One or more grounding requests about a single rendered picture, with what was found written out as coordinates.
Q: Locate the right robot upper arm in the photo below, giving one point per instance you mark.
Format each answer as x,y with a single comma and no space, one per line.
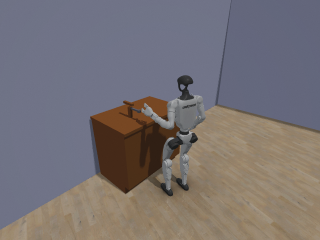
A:
200,107

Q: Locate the tap lever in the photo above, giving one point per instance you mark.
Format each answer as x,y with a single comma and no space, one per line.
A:
137,110

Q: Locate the right robot forearm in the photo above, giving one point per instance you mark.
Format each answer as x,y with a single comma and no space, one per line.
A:
197,122

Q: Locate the counter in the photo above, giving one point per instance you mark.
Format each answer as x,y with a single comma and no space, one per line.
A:
129,144

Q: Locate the left robot upper arm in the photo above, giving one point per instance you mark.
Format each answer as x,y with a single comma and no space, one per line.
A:
171,106

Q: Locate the left robot forearm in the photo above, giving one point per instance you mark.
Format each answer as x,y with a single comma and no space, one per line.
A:
162,122

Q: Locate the robot right thigh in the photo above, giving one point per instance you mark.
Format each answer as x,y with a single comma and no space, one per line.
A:
186,147

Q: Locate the robot left shin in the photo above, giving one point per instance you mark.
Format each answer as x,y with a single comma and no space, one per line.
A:
167,172

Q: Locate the left robot hand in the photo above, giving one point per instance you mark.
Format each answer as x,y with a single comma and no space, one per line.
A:
147,111

